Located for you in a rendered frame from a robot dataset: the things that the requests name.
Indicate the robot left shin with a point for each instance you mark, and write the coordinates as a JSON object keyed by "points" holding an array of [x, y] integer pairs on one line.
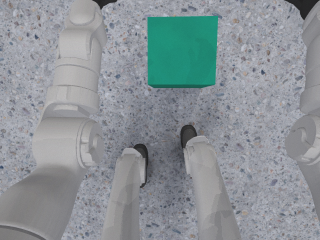
{"points": [[127, 151]]}

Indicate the carton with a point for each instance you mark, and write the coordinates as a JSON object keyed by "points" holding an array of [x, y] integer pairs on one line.
{"points": [[182, 51]]}

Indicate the robot left foot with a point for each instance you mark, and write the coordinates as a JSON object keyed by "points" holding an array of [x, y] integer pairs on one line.
{"points": [[142, 149]]}

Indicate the left robot forearm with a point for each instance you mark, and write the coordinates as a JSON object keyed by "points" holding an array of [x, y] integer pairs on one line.
{"points": [[74, 92]]}

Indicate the right robot hand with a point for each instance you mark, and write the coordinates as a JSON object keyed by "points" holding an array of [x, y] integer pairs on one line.
{"points": [[304, 6]]}

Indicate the left robot hand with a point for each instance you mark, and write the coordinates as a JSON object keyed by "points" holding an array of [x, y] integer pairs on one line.
{"points": [[102, 3]]}

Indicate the right robot forearm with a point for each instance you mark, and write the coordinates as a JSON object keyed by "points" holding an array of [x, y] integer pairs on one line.
{"points": [[310, 97]]}

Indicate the left robot upper arm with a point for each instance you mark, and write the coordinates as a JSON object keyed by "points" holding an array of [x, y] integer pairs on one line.
{"points": [[39, 206]]}

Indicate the right robot upper arm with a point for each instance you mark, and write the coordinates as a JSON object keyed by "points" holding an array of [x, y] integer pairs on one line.
{"points": [[303, 145]]}

